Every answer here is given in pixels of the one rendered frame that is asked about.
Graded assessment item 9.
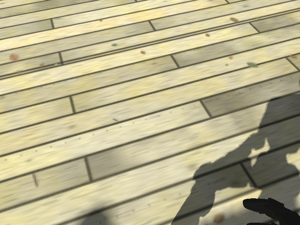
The right robot hand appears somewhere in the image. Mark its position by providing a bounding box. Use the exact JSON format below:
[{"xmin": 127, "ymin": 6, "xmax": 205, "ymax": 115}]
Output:
[{"xmin": 243, "ymin": 198, "xmax": 300, "ymax": 225}]

